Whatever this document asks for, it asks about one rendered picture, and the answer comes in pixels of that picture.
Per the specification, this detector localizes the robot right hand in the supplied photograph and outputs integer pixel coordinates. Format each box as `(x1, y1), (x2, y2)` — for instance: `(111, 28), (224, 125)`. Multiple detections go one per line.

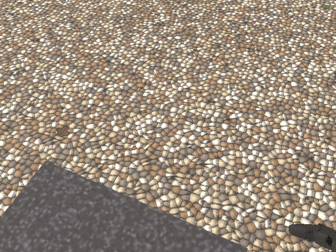
(289, 223), (336, 252)

